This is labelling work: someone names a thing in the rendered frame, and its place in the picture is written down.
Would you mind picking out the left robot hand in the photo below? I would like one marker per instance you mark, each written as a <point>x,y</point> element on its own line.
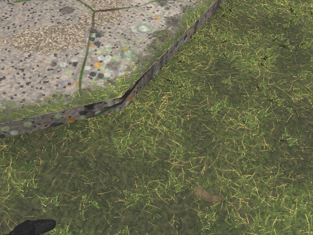
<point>35,227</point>

